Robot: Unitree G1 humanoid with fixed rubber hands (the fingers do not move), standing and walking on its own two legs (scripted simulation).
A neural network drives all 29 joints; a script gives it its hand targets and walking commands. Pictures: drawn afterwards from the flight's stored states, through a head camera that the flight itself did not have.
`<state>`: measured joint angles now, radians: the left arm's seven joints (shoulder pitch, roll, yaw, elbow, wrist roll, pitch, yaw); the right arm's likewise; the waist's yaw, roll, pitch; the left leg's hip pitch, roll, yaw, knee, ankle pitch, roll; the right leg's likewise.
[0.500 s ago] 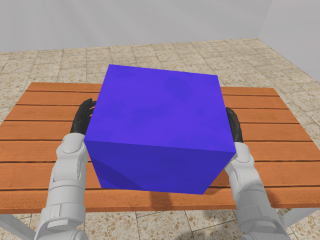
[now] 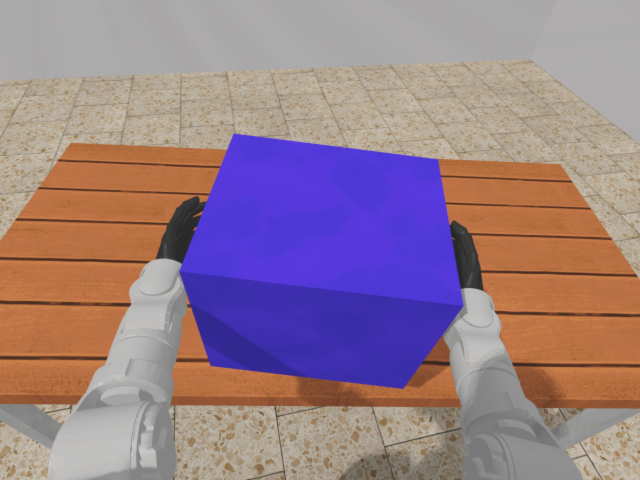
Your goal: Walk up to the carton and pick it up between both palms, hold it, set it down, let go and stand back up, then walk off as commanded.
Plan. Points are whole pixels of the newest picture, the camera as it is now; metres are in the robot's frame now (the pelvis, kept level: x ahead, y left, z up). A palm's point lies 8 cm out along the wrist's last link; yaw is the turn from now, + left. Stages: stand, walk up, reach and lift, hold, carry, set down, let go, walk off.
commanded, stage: set down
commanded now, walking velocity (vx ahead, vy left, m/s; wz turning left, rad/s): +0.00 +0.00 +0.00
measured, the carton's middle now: (321, 265) +0.41 -0.01 +0.03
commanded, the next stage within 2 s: none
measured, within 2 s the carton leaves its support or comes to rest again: rests again in 1.28 s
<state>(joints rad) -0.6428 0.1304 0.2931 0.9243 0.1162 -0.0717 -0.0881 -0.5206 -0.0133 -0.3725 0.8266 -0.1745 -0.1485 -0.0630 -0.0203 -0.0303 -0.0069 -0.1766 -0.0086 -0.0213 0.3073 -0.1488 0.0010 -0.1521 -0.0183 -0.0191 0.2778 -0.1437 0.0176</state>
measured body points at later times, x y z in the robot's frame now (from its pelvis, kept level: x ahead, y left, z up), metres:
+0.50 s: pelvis +0.02 +0.01 +0.00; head +0.08 +0.01 +0.44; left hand +0.43 +0.18 +0.02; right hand +0.39 -0.20 +0.01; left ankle +0.01 +0.11 -0.75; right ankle +0.00 -0.13 -0.75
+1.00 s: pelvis +0.00 +0.00 -0.01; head +0.10 +0.01 +0.43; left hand +0.42 +0.18 -0.02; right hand +0.38 -0.20 -0.02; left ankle +0.01 +0.11 -0.75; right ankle +0.00 -0.13 -0.75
